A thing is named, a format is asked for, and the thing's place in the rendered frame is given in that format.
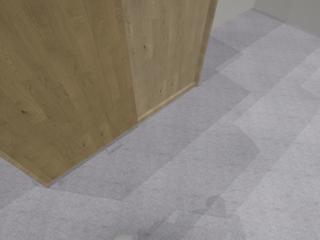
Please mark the wardrobe door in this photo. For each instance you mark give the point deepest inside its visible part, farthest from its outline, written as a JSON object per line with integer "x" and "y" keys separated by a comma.
{"x": 66, "y": 87}
{"x": 164, "y": 39}

